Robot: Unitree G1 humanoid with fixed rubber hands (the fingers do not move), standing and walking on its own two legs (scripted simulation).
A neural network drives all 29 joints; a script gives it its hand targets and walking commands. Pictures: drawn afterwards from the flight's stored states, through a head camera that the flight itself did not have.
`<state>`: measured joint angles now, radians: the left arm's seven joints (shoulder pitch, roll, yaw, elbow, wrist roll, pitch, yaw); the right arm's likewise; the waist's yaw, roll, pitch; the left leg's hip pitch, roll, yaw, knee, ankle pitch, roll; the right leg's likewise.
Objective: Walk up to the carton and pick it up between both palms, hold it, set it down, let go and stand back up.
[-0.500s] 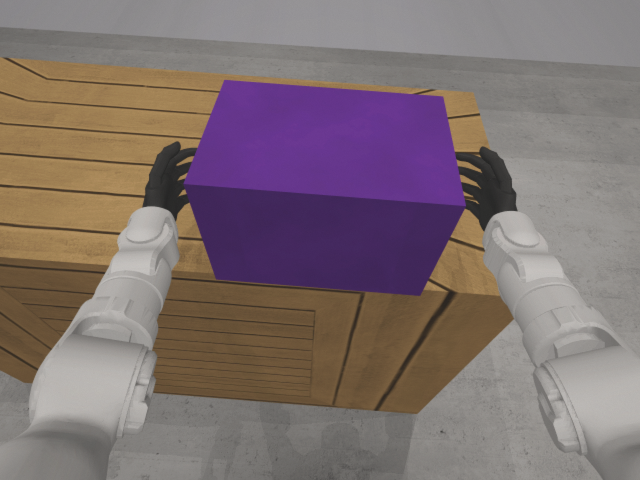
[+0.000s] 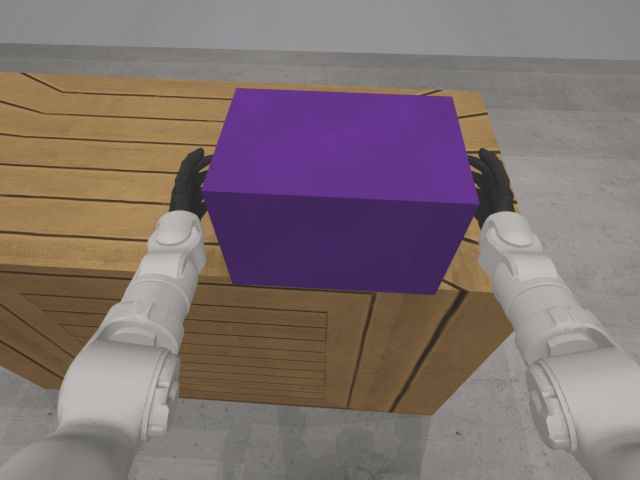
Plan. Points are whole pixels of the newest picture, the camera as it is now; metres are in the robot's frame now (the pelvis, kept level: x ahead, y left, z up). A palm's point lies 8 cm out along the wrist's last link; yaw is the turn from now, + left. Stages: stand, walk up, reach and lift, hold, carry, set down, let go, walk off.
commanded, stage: reach and lift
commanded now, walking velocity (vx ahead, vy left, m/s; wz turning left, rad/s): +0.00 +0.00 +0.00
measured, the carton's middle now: (338, 194) +0.49 +0.01 +0.06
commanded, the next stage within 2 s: none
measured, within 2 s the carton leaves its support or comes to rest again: leaves its support in 1.10 s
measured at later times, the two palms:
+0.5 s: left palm (188, 212) +0.43 +0.20 +0.09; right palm (493, 212) +0.43 -0.19 +0.10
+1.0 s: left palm (186, 217) +0.42 +0.20 +0.09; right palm (491, 222) +0.42 -0.18 +0.10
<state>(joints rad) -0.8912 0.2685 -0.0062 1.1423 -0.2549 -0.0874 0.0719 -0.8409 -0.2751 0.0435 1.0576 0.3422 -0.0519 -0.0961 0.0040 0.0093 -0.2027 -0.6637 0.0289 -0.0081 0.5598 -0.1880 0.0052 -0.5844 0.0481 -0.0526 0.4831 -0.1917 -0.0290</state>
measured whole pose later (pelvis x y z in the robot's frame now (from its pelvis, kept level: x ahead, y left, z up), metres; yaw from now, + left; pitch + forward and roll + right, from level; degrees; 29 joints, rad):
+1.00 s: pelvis +0.01 +0.00 +0.02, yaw +1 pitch +11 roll -1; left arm -0.83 0.18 0.25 1.24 -0.02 -0.30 0.05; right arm -0.72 -0.07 -0.40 1.02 -0.11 -0.23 -0.08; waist -0.01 -0.03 -0.14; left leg -0.43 0.00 0.00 0.37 -0.12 0.01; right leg -0.38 0.02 -0.05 0.33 -0.15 -0.03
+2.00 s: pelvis +0.01 -0.01 +0.02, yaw +0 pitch +1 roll +0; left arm -0.73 0.12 0.33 0.80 0.11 0.00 0.03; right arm -0.66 -0.05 -0.33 0.88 -0.05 -0.17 -0.12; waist 0.02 -0.07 -0.09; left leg -0.20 0.01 0.02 0.31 -0.12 0.00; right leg -0.15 0.03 -0.05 0.28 -0.15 -0.03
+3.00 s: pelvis +0.00 -0.01 +0.02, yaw +0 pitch -8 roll +0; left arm -0.60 0.06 0.37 0.10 0.26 0.70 -0.04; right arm -0.64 -0.08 -0.17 0.50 0.11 0.29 -0.10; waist -0.07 -0.08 0.02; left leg -0.05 0.01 0.03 0.32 -0.13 0.00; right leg -0.01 0.02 -0.06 0.32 -0.17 -0.03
